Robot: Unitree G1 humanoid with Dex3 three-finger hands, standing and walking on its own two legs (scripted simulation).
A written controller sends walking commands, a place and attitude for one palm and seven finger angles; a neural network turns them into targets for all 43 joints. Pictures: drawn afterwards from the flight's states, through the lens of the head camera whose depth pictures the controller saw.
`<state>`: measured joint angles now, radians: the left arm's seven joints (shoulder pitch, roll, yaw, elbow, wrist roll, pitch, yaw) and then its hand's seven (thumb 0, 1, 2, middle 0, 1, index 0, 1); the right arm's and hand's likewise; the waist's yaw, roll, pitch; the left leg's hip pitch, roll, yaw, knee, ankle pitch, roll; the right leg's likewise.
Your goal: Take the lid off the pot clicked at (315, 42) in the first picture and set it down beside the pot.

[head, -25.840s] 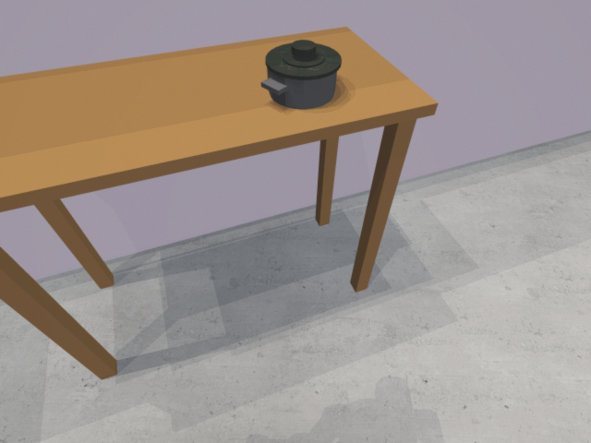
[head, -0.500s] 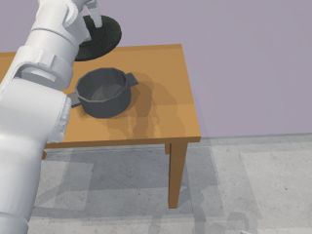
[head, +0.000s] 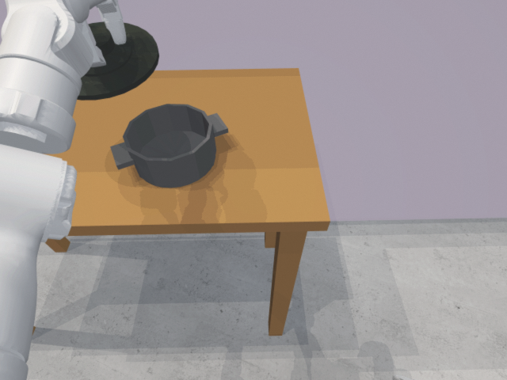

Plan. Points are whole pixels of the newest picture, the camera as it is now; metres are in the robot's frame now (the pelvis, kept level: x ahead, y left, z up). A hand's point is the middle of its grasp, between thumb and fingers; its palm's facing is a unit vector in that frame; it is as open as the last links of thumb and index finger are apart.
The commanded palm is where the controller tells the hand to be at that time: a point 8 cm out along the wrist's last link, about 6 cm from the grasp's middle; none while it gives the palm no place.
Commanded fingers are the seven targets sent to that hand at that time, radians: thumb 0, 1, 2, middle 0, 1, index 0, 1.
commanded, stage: move the lid sideways beside the pot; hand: left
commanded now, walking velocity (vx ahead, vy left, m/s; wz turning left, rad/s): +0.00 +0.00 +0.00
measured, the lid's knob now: (93, 42) +0.52 +0.21 +0.27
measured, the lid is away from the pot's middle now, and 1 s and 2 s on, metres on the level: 0.07 0.19 0.23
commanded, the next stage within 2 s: lower the lid onto the table in 1.60 s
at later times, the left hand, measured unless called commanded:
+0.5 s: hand (39, 45) +0.47 +0.25 +0.29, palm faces -0.19 -0.07 -0.98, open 7.9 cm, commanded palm +0.46 +0.26 +0.36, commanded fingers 0.00 0.49 1.15 -0.72 -1.04 -0.83 -1.07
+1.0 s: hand out of the picture +0.47 +0.30 +0.29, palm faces -0.20 -0.09 -0.98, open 7.9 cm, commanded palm +0.47 +0.30 +0.36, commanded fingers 0.00 0.49 1.15 -0.72 -1.04 -0.83 -1.07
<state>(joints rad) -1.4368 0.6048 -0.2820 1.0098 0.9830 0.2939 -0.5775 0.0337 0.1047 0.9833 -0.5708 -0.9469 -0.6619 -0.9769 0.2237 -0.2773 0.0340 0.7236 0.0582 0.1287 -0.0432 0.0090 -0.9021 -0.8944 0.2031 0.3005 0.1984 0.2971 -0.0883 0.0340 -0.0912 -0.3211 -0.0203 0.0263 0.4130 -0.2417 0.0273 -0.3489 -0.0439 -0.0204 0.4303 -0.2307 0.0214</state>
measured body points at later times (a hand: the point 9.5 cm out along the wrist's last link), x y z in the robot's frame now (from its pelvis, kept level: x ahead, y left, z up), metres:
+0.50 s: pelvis -0.01 +0.01 +0.00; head +0.03 +0.00 +0.45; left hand +0.48 +0.25 +0.35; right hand +0.07 -0.26 -0.13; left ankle -0.03 +0.10 -0.74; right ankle -0.02 -0.13 -0.74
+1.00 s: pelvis +0.00 +0.01 +0.00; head +0.05 +0.00 +0.45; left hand +0.48 +0.30 +0.34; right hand +0.06 -0.26 -0.13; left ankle -0.03 +0.10 -0.74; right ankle -0.02 -0.13 -0.74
